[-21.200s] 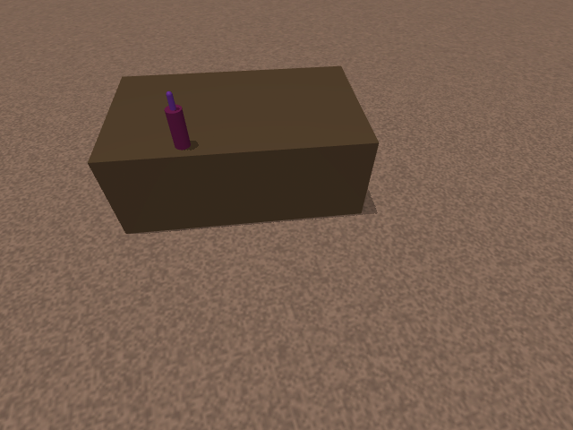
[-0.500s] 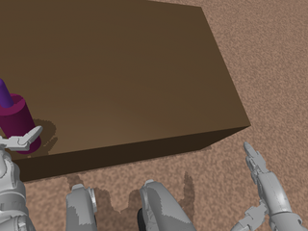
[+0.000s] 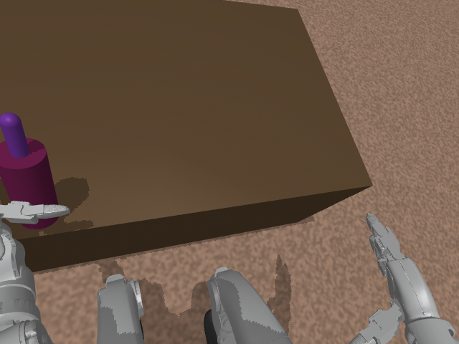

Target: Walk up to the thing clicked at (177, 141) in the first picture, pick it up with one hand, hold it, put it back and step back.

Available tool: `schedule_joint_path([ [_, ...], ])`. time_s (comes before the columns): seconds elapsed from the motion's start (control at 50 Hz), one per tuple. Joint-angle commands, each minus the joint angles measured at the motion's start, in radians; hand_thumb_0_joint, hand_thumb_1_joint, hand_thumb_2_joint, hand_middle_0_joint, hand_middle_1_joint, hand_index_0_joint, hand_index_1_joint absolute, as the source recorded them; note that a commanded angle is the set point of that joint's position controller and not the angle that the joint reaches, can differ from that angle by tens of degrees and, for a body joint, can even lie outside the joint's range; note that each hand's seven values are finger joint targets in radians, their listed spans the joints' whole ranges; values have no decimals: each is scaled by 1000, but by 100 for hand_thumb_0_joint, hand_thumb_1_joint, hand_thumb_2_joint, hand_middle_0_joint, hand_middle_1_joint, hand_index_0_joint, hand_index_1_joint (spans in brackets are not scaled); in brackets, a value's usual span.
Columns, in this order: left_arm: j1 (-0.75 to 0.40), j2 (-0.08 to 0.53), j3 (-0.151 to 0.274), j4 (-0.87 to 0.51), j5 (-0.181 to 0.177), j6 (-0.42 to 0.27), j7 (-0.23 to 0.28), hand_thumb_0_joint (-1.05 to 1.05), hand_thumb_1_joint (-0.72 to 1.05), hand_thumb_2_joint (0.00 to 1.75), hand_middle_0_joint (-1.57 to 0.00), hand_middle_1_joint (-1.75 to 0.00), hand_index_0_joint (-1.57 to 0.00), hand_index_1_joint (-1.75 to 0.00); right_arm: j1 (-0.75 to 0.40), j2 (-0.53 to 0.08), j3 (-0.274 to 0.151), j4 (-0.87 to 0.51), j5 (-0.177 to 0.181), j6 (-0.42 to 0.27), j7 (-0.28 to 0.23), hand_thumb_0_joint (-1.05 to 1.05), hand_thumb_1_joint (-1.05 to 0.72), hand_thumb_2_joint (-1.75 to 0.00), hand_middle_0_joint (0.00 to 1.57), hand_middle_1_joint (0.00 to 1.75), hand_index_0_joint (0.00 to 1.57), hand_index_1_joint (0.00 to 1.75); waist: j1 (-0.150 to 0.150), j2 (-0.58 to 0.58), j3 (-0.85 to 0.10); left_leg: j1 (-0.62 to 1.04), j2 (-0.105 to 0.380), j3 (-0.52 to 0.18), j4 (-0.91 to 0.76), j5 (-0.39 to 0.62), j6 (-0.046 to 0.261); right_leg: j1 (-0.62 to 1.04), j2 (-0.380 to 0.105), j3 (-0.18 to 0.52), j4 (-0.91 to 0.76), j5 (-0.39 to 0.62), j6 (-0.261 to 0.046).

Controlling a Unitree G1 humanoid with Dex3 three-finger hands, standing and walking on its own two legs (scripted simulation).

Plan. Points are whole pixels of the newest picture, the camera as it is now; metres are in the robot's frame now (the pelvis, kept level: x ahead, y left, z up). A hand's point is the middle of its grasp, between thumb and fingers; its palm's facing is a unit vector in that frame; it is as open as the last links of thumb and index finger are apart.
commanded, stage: withdraw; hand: left
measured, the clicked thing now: (27, 174) +0.43 +0.24 -0.04
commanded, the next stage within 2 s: rise in 0.24 s
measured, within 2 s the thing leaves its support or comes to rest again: rests again in 0.18 s
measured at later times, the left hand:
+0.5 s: hand out of the picture +0.40 +0.36 +0.07, palm faces +0.41 -0.88 -0.23, open 17.5 cm
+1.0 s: hand out of the picture +0.30 +0.33 +0.10, palm faces +0.38 -0.84 -0.39, open 16.4 cm
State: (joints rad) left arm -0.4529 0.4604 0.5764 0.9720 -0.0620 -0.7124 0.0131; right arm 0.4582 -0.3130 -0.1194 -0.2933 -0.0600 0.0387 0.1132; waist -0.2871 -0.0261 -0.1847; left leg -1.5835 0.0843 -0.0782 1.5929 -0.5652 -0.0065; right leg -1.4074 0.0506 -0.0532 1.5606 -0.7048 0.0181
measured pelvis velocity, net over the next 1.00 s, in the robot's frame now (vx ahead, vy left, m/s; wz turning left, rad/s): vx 0.04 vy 0.00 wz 0.07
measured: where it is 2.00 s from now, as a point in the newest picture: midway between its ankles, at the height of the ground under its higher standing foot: outside the picture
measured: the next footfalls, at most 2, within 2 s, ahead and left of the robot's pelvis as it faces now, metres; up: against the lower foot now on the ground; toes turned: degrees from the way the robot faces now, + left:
none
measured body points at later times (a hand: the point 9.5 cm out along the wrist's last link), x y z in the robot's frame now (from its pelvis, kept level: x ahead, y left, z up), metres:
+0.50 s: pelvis +0.01 +0.01 +0.08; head +0.13 +0.06 +0.52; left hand +0.37 +0.40 +0.09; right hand +0.18 -0.24 +0.11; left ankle +0.07 +0.12 -0.54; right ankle +0.01 -0.14 -0.54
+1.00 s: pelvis +0.04 +0.00 +0.14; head +0.08 +0.02 +0.59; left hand +0.28 +0.37 +0.13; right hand +0.22 -0.22 +0.10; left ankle +0.07 +0.12 -0.54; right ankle +0.01 -0.14 -0.54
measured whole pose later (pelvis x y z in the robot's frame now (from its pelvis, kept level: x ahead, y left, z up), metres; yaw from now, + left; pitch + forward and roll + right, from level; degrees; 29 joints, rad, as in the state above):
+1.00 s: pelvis +0.04 +0.00 +0.14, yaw +4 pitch +13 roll -1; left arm -0.06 0.43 0.29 0.64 -0.02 -0.03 0.08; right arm 0.43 -0.25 0.03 0.10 0.06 0.14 -0.03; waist -0.03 -0.01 -0.16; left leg -0.76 0.04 0.01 0.93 -0.40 -0.01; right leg -0.63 0.00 0.00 0.91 -0.51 0.02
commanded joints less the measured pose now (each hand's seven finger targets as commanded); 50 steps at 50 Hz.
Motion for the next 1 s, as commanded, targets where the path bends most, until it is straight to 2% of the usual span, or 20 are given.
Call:
schedule_joint_path([
  [0.0,-235,299,64,-289,-14,-75,-9,0,-61,12,-16,-18,-19,-16,80,-185,-158,-219,12,-45,-31,0,53,-5,5,5,5,5,49,302,-588,638,-35,-1,-194,311,24,215,17,22,-223,375,-31],
  [0.12,-215,386,101,-440,-49,7,-71,0,-61,4,-8,-8,-9,-7,119,-175,-148,-161,31,-12,-50,0,52,-5,5,5,5,5,103,413,-585,787,-32,6,-268,377,5,245,13,21,-263,394,-39],
  [0.2,-173,273,26,-374,-97,111,-125,0,-61,2,-7,-5,-8,-5,111,-141,-93,-107,45,-3,-71,0,52,-5,5,5,5,5,99,336,-447,771,-30,17,-327,334,13,304,7,40,-358,390,-28],
  [0.28,-163,298,5,-306,-92,182,-158,0,-61,0,-6,-3,-8,-2,60,-156,-71,-141,57,-2,-100,0,54,-5,5,5,5,5,100,230,-320,742,-27,14,-413,231,12,337,2,36,-435,320,-27],
  [0.34,-150,265,11,-218,-125,193,-181,0,-53,6,-3,0,-4,0,67,-143,-58,-64,63,-12,-113,0,55,-5,5,5,5,5,106,163,-238,718,-31,14,-454,189,16,336,3,27,-462,284,-28],
  [0.36,-28,420,15,-74,16,276,-121,0,-55,3,-6,-2,-6,-2,118,-161,-68,-87,76,5,-112,0,52,-5,6,5,6,5,147,178,-252,796,-44,25,-509,217,9,400,4,21,-507,291,-28],
  [0.4,-166,393,-8,-205,2,317,-73,0,-55,5,-6,-4,-6,-4,114,-139,-44,-90,87,22,-108,0,50,-5,6,5,6,5,141,186,-289,860,-39,25,-541,232,1,419,10,16,-522,301,-34],
  [0.44,-204,556,75,-303,36,346,-36,0,-53,4,-7,-4,-8,-4,149,-144,-52,-21,84,47,-111,0,46,-7,6,5,5,5,192,252,-347,927,-45,31,-578,259,-4,467,8,11,-532,326,-36],
  [0.48,-176,584,84,-301,53,390,2,0,-50,5,-8,-6,-9,-5,135,-119,-24,37,84,60,-112,0,40,-8,6,5,6,5,230,258,-373,988,-42,27,-606,326,-2,508,11,4,-541,358,-39],
  [0.5,-204,629,98,-337,65,402,22,0,-45,8,-8,-6,-9,-6,124,-122,-38,95,80,67,-115,0,35,-10,6,5,6,5,234,289,-379,1012,-38,29,-605,364,-3,500,11,5,-538,379,-40],
  [0.54,-213,599,72,-361,76,429,52,0,-32,19,-7,-9,-7,-9,64,-95,-9,146,72,72,-118,0,19,-26,13,19,13,19,251,329,-352,1044,-35,26,-625,403,-11,489,4,12,-548,386,-43],
  [0.6,-210,462,-33,-237,92,464,81,0,-30,20,-8,-9,-7,-9,-77,-50,60,124,70,57,-126,0,-5,-50,14,20,14,20,229,256,-301,1006,-32,36,-645,365,-3,540,-3,19,-608,377,-38],
  [0.66,-150,425,-69,-160,106,482,100,0,-30,20,-8,-10,-8,-10,-150,-42,127,50,71,50,-135,0,-29,-58,14,21,14,21,234,149,-351,1024,-33,48,-666,400,9,648,-7,23,-658,429,-30],
  [0.68,-170,422,-85,-220,106,478,103,0,-34,18,-7,-9,-7,-9,-169,-15,160,31,76,54,-136,0,-36,-59,15,21,15,21,250,162,-378,1059,-35,46,-683,411,5,670,-10,22,-667,436,-31],
  [0.72,-80,383,-121,-181,98,492,103,0,-35,17,-7,-9,-7,-9,-92,-64,117,5,80,60,-148,0,-45,-64,16,22,16,22,219,108,-372,1118,-34,54,-703,446,5,712,-7,18,-703,478,-24],
  [0.74,51,393,-102,-93,96,518,106,0,-35,18,-7,-9,-7,-9,9,-139,45,27,83,72,-157,0,-50,-67,16,23,16,23,205,40,-343,1124,-36,65,-707,485,12,746,-7,21,-723,535,-16],
  [0.78,94,372,-138,-196,86,552,94,0,-36,17,-7,-9,-7,-9,115,-136,36,143,97,94,-160,0,-59,-72,17,25,17,25,206,67,-265,1132,-50,82,-727,496,11,742,-18,35,-746,586,-12],
  [0.86,121,293,-184,-387,59,612,79,0,-36,16,-7,-8,-7,-8,79,-56,69,321,121,82,-145,0,-63,-74,17,26,17,26,232,131,-113,1094,-55,91,-766,408,10,663,-22,20,-766,486,-22],
  [0.94,203,141,-287,-632,38,630,69,0,-34,18,-7,-9,-7,-9,-18,7,139,228,130,42,-137,0,-68,-77,18,26,18,26,264,179,-121,1139,-50,90,-822,383,-1,722,-27,13,-789,440,-35],
  [0.98,291,119,-298,-735,32,631,84,0,-39,15,-7,-8,-7,-8,-96,-6,141,151,125,25,-148,0,-66,-77,18,26,18,26,292,170,-158,1155,-50,92,-827,422,-4,790,-29,14,-791,468,-35],
])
